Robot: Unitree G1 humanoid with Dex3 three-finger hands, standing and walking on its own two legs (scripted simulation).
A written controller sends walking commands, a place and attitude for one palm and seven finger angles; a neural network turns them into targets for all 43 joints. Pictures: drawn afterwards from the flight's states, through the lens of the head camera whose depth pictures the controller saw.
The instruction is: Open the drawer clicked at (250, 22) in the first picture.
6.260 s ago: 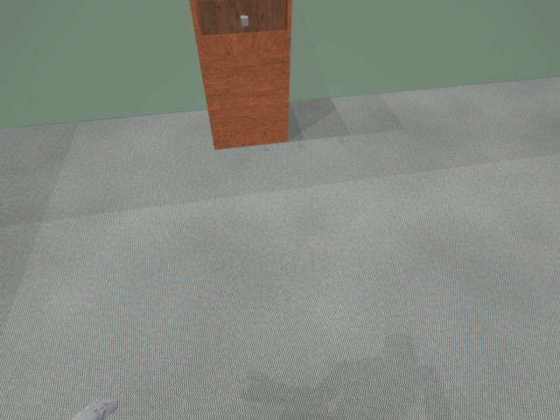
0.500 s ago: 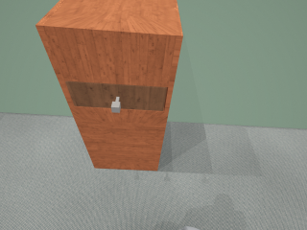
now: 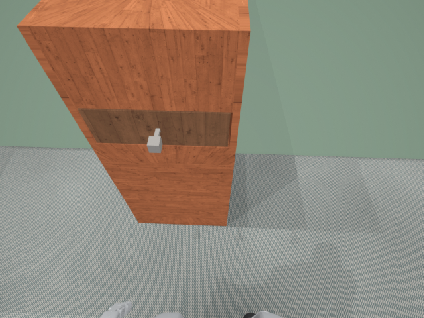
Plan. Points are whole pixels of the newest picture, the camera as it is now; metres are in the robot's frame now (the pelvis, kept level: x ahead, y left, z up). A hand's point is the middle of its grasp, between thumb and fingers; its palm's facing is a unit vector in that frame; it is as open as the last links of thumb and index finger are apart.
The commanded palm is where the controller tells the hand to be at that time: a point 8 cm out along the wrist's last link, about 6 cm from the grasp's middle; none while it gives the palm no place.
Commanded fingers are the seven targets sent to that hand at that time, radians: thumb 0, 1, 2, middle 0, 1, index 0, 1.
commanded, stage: come to a stop and stand still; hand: left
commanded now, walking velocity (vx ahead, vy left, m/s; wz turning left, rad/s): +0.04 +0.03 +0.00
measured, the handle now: (156, 139) +0.53 +0.18 -0.06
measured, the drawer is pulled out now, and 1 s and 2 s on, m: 0.00 0.00 0.00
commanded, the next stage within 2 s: look again from close up in 0.98 s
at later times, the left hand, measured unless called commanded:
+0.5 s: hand out of the picture -0.05 +0.21 -0.16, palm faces +0.00 -0.97 -0.24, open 7.3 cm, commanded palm none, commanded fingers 0.00 0.90 0.90 -0.20 -0.30 -0.20 -0.30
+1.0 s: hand out of the picture -0.09 +0.16 -0.16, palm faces -0.01 -0.99 -0.17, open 7.3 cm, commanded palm none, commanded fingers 0.00 0.90 0.90 -0.20 -0.30 -0.20 -0.30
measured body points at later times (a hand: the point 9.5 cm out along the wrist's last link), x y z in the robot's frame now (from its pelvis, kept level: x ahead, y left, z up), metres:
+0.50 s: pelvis -0.05 +0.03 +0.01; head -0.04 +0.01 +0.46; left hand -0.05 +0.27 -0.14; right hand -0.02 -0.20 -0.16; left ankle -0.03 +0.12 -0.73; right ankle -0.09 -0.08 -0.73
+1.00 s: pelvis -0.07 +0.01 +0.01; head -0.06 +0.00 +0.46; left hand -0.09 +0.21 -0.15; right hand -0.15 -0.19 -0.15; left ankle -0.03 +0.12 -0.73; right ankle -0.09 -0.08 -0.73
